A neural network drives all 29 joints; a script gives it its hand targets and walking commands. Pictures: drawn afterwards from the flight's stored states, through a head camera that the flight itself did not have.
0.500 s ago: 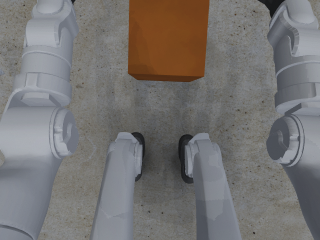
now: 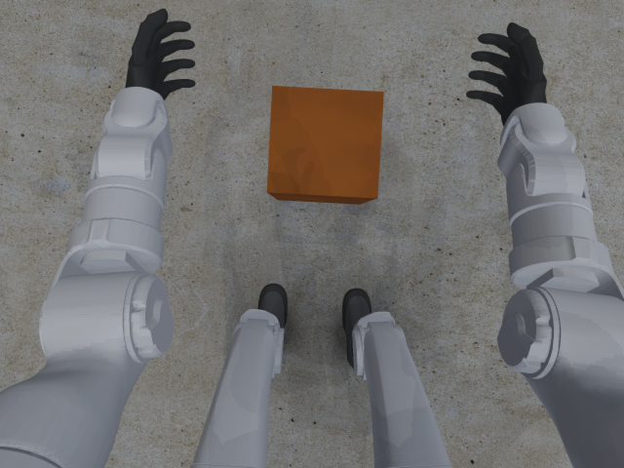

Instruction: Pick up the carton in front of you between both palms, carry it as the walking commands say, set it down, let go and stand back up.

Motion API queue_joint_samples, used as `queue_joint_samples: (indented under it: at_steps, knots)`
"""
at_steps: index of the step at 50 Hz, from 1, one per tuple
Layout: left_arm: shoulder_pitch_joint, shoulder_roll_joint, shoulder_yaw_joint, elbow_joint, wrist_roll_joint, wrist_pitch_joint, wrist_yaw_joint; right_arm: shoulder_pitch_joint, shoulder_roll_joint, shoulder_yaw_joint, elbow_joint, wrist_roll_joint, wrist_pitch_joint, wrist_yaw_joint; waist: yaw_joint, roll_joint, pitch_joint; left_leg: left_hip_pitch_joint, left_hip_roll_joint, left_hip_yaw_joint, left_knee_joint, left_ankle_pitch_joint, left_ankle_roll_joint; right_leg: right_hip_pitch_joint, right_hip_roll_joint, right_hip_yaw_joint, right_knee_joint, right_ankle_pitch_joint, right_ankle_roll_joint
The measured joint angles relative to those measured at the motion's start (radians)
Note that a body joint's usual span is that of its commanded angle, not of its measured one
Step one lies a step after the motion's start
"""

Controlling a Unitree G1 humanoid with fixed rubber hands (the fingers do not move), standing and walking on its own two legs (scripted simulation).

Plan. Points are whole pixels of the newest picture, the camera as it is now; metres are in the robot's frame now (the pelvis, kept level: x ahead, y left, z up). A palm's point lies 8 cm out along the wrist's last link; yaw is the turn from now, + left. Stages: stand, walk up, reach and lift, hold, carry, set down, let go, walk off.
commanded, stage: let go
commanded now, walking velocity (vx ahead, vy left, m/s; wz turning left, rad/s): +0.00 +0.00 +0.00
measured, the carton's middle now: (322, 154) +0.52 -0.01 -0.54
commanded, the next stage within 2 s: stand in 1.20 s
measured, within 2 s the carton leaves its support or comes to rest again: neither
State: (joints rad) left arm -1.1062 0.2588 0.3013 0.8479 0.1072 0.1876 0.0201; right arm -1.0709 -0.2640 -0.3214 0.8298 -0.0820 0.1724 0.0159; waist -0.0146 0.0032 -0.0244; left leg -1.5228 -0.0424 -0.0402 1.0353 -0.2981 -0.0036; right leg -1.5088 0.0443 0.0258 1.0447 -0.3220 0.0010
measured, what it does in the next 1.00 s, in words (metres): rises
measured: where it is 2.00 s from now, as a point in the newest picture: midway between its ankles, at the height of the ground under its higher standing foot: (314, 340)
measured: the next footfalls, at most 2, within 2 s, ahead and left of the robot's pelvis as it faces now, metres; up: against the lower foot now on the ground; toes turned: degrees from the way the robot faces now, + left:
none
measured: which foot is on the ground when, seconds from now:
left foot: down 0.00-1.00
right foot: down 0.00-1.00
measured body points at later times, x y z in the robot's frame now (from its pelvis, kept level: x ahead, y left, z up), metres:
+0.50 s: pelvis +0.06 +0.00 +0.09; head +0.21 +0.00 +0.51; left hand +0.34 +0.23 -0.01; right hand +0.34 -0.23 -0.01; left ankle +0.06 +0.11 -0.63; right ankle +0.05 -0.11 -0.63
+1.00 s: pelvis +0.07 +0.00 +0.11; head +0.09 +0.00 +0.56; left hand +0.25 +0.24 +0.04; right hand +0.25 -0.23 +0.04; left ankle +0.06 +0.11 -0.63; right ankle +0.05 -0.11 -0.63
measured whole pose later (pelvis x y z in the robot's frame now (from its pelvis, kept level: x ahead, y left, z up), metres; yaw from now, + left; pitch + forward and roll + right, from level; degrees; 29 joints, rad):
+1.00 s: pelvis +0.07 +0.00 +0.11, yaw +0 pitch -5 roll +0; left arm 0.22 0.21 0.04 0.42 0.01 0.13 -0.07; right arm 0.21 -0.21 -0.04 0.43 -0.02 0.13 0.08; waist 0.00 0.00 0.11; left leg -0.10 -0.04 -0.04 0.45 -0.27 0.01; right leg -0.08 0.03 0.05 0.45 -0.29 -0.01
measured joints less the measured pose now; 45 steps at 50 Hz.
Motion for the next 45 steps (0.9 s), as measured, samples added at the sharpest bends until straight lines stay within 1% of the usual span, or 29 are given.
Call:
queue_joint_samples:
  at_steps: [4, 8, 14, 20, 28, 33, 37, 41, 45]
  knots:
    - [0.19, -0.033, -0.023, -0.099, 0.004, -0.015, -0.002, 0.177, 0.022, 0.031, -0.081, -0.016, -0.014, 0.016, 0.001, -0.002, -0.011, 0.112, 0.001, -0.001, -0.085, 0.013, 0.001, 0.111, -0.002, 0.003, -0.083, 0.012, -0.003]
    - [0.365, -0.051, -0.052, -0.166, -0.013, -0.043, -0.013, 0.34, 0.036, 0.061, -0.134, 0.0, -0.04, 0.029, -0.002, -0.005, -0.023, 0.228, 0.003, -0.003, -0.158, 0.02, 0.002, 0.227, -0.003, 0.004, -0.157, 0.02, -0.005]
    - [0.562, -0.062, -0.089, -0.192, -0.035, -0.097, -0.032, 0.54, 0.052, 0.102, -0.165, 0.031, -0.092, 0.042, -0.003, -0.008, -0.05, 0.393, 0.005, -0.006, -0.247, 0.028, 0.003, 0.393, -0.004, 0.005, -0.248, 0.029, -0.007]
    - [0.756, -0.07, -0.128, -0.208, -0.058, -0.149, -0.041, 0.736, 0.069, 0.147, -0.192, 0.048, -0.142, 0.045, -0.001, -0.007, -0.067, 0.565, 0.007, -0.007, -0.328, 0.035, 0.005, 0.566, -0.006, 0.008, -0.331, 0.039, -0.008]
    - [1.029, -0.07, -0.184, -0.288, -0.084, -0.187, -0.054, 1.006, 0.075, 0.21, -0.274, 0.072, -0.176, 0.046, 0.0, -0.011, -0.008, 0.859, 0.008, -0.005, -0.443, 0.046, 0.009, 0.86, -0.009, 0.015, -0.45, 0.052, -0.007]
    - [1.182, -0.063, -0.216, -0.342, -0.094, -0.19, -0.062, 1.159, 0.07, 0.241, -0.329, 0.085, -0.178, 0.049, 0.002, -0.015, 0.037, 1.066, 0.007, -0.005, -0.525, 0.055, 0.013, 1.066, -0.014, 0.018, -0.53, 0.06, -0.007]
    - [1.279, -0.054, -0.237, -0.377, -0.1, -0.174, -0.069, 1.248, 0.062, 0.263, -0.36, 0.088, -0.162, 0.052, 0.005, -0.014, 0.055, 1.207, 0.007, -0.003, -0.575, 0.057, 0.015, 1.207, -0.016, 0.022, -0.582, 0.063, -0.007]
    - [1.33, -0.045, -0.253, -0.4, -0.105, -0.14, -0.079, 1.293, 0.055, 0.275, -0.381, 0.085, -0.127, 0.057, 0.009, -0.01, 0.073, 1.312, 0.007, -0.001, -0.599, 0.051, 0.017, 1.312, -0.017, 0.025, -0.605, 0.059, -0.008]
    - [1.34, -0.044, -0.259, -0.414, -0.103, -0.098, -0.087, 1.298, 0.053, 0.278, -0.393, 0.076, -0.084, 0.062, 0.011, -0.006, 0.098, 1.381, 0.006, -0.001, -0.598, 0.041, 0.019, 1.381, -0.018, 0.025, -0.606, 0.049, -0.008]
